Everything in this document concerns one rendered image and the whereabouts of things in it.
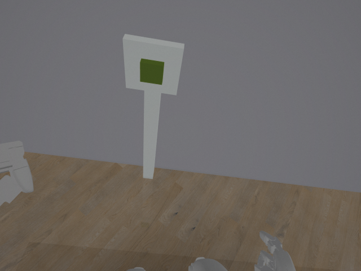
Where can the robot right hand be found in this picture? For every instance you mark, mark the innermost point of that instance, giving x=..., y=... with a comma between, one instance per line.
x=281, y=260

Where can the right robot thigh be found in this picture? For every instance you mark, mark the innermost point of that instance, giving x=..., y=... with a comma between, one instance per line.
x=206, y=265

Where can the panel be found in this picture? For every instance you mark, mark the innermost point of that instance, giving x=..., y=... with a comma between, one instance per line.
x=171, y=53

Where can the button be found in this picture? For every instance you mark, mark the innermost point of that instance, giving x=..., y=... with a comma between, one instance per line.
x=151, y=71

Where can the robot left hand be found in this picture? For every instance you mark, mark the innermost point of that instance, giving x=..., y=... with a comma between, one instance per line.
x=20, y=179

